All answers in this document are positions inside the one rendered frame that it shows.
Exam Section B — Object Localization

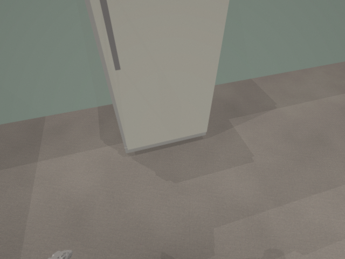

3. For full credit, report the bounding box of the handle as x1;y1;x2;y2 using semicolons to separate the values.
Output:
100;0;120;70

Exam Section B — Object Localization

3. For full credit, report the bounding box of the fridge door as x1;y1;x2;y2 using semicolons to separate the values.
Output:
90;0;229;150

